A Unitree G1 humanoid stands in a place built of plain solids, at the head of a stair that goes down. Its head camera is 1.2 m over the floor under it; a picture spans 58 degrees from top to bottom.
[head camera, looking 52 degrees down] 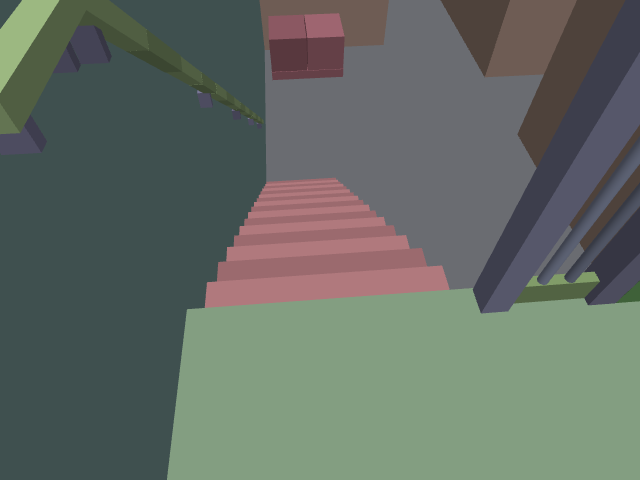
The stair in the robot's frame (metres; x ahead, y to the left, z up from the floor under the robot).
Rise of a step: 0.17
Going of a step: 0.21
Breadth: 0.90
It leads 5 degrees to the left of straight ahead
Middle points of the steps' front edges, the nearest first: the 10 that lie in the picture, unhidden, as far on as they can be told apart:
0.70 -0.04 0.00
0.91 -0.02 -0.17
1.12 -0.01 -0.34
1.33 0.01 -0.51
1.54 0.03 -0.68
1.75 0.05 -0.85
1.96 0.07 -1.02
2.16 0.08 -1.19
2.37 0.10 -1.36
2.58 0.12 -1.53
